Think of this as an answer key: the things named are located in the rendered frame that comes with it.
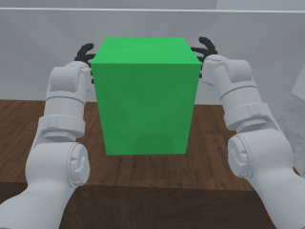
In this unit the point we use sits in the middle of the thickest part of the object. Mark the robot right forearm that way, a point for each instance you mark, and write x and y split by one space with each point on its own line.
243 107

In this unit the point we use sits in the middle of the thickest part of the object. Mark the robot left upper arm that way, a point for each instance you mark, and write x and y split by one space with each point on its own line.
54 170

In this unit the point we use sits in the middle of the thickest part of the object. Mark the robot left forearm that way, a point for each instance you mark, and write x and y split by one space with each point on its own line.
65 102

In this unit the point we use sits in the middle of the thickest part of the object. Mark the carton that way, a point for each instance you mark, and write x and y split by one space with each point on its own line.
145 89

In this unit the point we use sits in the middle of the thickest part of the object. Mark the left robot hand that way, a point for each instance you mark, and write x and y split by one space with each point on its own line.
83 57

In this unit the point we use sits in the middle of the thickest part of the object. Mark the right robot hand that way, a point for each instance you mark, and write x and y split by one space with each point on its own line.
209 51

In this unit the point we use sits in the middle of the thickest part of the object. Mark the robot right upper arm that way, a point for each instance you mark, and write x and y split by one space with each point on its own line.
265 159

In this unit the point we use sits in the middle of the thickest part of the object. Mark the pedestal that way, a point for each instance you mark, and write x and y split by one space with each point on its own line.
195 190

